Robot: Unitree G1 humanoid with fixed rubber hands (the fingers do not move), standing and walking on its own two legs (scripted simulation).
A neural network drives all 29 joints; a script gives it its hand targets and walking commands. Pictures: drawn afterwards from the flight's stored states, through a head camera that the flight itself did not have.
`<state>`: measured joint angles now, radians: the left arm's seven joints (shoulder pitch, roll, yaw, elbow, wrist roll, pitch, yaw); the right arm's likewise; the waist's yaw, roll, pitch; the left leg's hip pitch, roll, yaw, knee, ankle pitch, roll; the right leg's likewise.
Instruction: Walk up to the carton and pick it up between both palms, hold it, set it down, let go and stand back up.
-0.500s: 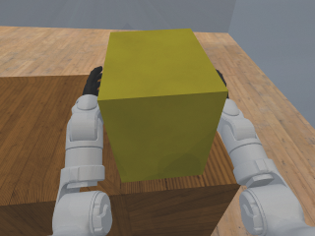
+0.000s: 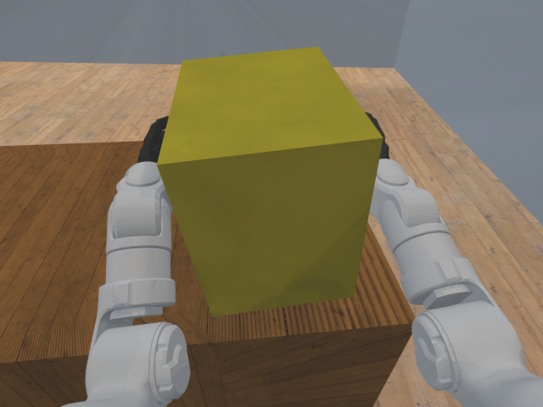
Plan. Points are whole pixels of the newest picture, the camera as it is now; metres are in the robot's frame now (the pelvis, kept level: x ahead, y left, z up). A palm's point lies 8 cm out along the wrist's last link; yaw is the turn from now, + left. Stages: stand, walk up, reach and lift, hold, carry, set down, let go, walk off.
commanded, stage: reach and lift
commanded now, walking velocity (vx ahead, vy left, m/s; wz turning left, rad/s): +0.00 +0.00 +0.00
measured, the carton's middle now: (266, 177) +0.41 -0.01 +0.18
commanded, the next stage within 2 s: hold in 0.38 s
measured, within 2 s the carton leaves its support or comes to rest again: neither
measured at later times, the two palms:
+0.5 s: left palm (147, 160) +0.38 +0.16 +0.24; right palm (374, 147) +0.37 -0.15 +0.25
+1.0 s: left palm (138, 141) +0.38 +0.16 +0.27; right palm (376, 127) +0.37 -0.15 +0.28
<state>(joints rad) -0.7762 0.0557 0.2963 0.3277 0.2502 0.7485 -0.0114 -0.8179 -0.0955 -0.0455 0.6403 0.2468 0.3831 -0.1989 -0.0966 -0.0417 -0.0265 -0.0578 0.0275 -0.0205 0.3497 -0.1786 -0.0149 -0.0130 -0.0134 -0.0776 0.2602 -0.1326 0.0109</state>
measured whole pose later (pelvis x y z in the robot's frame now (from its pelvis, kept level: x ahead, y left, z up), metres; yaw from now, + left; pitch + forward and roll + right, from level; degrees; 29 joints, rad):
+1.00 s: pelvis +0.00 +0.00 +0.00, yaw +0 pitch -5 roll -1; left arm -0.92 0.10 0.33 0.43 0.21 0.85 0.00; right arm -0.99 -0.14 -0.04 0.72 0.30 0.54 -0.23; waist -0.07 -0.02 -0.12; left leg -0.10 0.03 -0.02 0.36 -0.18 -0.02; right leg -0.06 -0.01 -0.07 0.28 -0.13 0.00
